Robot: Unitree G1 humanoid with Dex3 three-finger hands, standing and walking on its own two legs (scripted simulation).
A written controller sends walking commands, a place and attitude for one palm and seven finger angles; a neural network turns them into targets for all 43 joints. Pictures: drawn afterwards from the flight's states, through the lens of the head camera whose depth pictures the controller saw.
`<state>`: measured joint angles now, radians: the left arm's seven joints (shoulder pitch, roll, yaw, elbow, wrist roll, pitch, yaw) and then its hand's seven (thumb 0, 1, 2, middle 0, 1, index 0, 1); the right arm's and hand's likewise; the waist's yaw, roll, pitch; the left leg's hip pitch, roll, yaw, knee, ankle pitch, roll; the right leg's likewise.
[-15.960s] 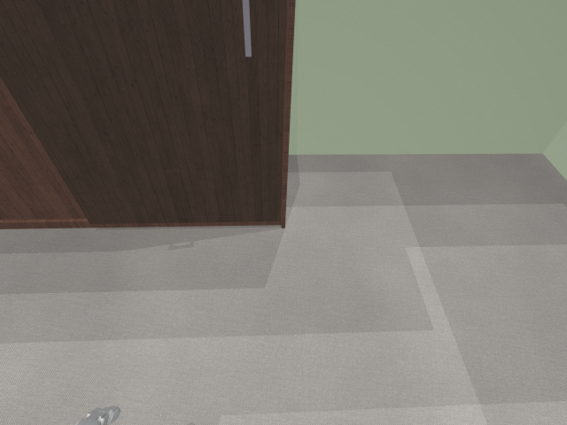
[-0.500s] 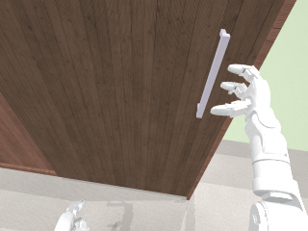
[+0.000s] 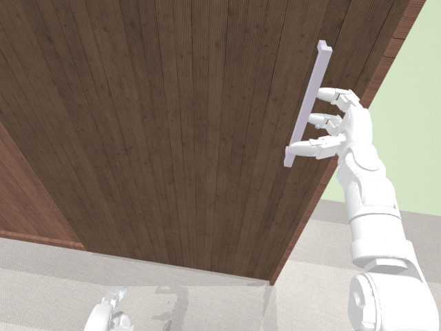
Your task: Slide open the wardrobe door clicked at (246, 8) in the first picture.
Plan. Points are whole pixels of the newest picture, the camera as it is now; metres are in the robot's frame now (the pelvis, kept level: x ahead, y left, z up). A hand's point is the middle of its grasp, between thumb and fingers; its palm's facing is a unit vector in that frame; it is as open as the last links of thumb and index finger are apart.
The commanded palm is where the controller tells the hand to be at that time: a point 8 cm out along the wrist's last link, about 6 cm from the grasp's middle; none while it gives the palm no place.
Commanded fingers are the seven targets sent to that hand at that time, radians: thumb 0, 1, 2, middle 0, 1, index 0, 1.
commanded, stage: feel for the door with the fingertips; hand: right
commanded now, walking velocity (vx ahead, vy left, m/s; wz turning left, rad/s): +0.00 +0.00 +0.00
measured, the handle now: (302, 111) +0.49 -0.12 +0.18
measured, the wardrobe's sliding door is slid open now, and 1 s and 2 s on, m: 0.00 0.00 0.00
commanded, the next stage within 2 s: slide the fingers in behind the handle in 0.14 s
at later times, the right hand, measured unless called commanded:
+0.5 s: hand (310, 123) +0.44 -0.13 +0.19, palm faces +0.08 +1.00 +0.01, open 13.8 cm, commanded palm +0.40 -0.17 +0.19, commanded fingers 0.00 0.50 -0.30 0.30 1.20 0.30 1.20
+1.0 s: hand (301, 126) +0.42 -0.11 +0.19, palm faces +0.10 +0.99 +0.01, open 14.3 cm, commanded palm +0.39 -0.16 +0.19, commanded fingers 0.00 0.50 -0.30 0.30 1.20 0.30 1.20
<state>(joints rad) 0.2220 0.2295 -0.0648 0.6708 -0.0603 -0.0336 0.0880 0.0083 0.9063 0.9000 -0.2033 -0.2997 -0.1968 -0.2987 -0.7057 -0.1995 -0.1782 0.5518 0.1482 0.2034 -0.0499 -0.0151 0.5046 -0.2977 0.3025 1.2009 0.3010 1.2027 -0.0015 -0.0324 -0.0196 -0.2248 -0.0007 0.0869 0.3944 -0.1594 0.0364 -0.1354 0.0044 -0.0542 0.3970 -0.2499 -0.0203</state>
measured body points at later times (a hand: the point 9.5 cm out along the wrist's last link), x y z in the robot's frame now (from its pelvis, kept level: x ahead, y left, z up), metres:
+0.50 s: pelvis -0.01 +0.00 +0.00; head +0.00 +0.02 +0.45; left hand +0.11 +0.24 -0.12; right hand +0.43 -0.18 +0.19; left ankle +0.03 +0.09 -0.74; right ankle -0.02 -0.10 -0.74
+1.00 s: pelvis +0.00 +0.00 +0.00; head -0.01 +0.02 +0.45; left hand +0.16 +0.24 -0.10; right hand +0.41 -0.16 +0.19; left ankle +0.03 +0.10 -0.74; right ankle -0.02 -0.10 -0.74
